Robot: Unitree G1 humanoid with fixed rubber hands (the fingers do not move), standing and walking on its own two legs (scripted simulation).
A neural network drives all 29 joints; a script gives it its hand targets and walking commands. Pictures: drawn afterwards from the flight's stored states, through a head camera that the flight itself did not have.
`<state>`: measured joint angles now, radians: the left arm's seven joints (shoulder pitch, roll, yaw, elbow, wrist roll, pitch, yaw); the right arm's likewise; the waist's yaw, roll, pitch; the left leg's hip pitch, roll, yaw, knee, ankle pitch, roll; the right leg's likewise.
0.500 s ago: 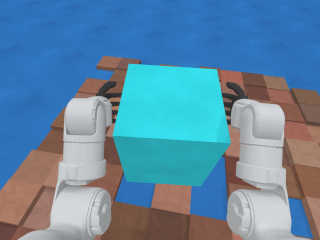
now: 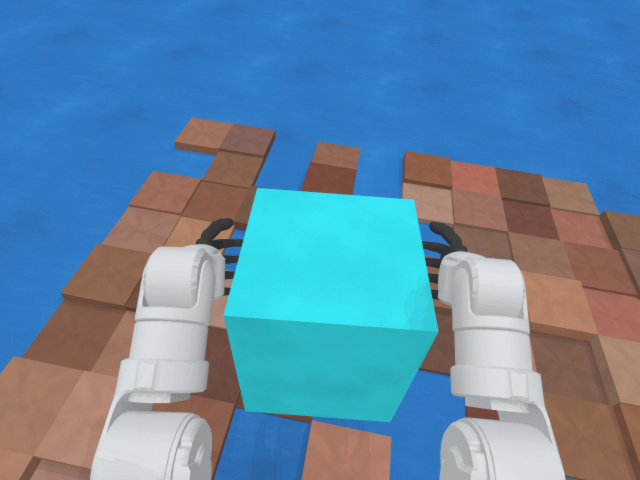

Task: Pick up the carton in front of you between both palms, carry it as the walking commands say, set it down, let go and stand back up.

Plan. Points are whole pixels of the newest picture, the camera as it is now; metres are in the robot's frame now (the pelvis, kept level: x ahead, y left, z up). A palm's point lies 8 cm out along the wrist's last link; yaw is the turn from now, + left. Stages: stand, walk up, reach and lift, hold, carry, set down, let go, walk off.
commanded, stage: carry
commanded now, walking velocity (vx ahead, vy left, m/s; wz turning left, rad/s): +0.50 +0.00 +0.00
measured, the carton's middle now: (326, 309) +0.36 +0.01 +0.01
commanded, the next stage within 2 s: none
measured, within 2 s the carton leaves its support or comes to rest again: neither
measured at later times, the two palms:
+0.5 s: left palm (258, 125) +0.62 +0.13 +0.12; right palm (438, 130) +0.64 -0.16 +0.12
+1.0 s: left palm (254, 66) +0.91 +0.19 +0.08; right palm (390, 74) +0.91 -0.11 +0.09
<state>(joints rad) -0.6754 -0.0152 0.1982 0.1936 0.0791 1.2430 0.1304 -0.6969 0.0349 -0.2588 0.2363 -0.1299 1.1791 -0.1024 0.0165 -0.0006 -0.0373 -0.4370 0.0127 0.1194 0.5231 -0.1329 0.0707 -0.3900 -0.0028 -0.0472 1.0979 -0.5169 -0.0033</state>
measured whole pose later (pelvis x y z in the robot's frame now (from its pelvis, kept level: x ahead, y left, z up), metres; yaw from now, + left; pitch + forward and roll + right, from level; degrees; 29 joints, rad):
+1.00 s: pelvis +0.56 +0.04 -0.01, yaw +1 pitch +5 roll -2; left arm -0.63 0.00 0.14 0.17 0.06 1.24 0.14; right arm -0.60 0.02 -0.20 0.17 -0.08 1.18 -0.13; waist -0.02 -0.01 -0.04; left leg -0.31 0.00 0.11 0.50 -0.27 0.09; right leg -0.72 -0.05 -0.06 1.33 -0.37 -0.02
